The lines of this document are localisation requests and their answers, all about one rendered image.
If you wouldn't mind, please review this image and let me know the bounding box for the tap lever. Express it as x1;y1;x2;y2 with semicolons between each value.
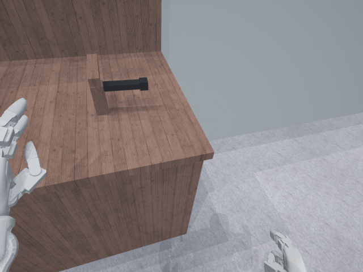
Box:
103;77;149;92

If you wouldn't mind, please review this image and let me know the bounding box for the robot left hand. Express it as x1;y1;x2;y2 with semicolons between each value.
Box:
0;98;46;216

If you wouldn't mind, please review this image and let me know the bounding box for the left robot forearm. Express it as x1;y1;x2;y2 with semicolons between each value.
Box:
0;215;19;272

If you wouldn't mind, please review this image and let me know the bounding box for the robot right hand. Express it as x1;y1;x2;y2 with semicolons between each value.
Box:
264;230;307;272

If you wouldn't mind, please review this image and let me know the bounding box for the counter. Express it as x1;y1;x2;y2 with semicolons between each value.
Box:
0;0;214;272

